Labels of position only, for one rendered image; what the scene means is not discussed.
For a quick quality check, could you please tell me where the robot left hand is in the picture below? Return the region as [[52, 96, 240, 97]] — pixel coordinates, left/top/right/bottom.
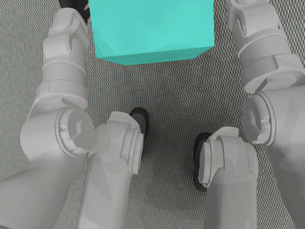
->
[[58, 0, 90, 25]]

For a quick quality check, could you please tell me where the robot right upper arm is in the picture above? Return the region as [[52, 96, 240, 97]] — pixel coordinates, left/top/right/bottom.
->
[[241, 85, 305, 229]]

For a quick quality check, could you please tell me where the robot right forearm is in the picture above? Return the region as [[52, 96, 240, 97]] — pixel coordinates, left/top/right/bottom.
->
[[226, 0, 305, 94]]

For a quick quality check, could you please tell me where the robot left forearm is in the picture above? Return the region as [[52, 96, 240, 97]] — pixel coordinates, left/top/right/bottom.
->
[[26, 8, 91, 121]]

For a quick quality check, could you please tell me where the robot left upper arm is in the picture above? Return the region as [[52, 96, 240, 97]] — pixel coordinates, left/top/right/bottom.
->
[[0, 106, 97, 229]]

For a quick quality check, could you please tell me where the robot right foot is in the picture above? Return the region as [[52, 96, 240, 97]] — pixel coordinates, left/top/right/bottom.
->
[[193, 132, 212, 192]]

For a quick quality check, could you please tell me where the robot left shin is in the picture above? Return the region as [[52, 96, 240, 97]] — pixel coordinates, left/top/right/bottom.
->
[[88, 111, 141, 159]]

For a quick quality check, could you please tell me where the carton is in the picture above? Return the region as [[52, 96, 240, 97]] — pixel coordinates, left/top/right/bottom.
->
[[88, 0, 214, 66]]

